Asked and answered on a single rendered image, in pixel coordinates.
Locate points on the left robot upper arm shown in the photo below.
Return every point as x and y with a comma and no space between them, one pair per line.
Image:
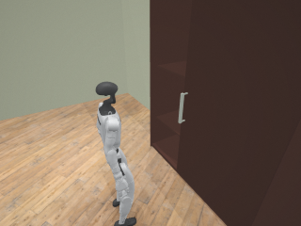
97,124

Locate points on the right robot thigh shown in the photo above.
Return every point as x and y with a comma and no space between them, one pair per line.
127,175

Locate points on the wardrobe door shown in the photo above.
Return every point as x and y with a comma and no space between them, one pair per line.
243,78
281,205

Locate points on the robot right shin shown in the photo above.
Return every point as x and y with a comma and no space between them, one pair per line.
125,206

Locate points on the right robot upper arm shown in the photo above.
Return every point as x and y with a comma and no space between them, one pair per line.
112,128

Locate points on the handle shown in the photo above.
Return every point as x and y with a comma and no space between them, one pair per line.
180,120

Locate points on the robot right hand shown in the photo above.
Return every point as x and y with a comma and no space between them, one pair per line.
122,185

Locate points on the robot right forearm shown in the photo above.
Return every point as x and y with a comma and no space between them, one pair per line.
112,161

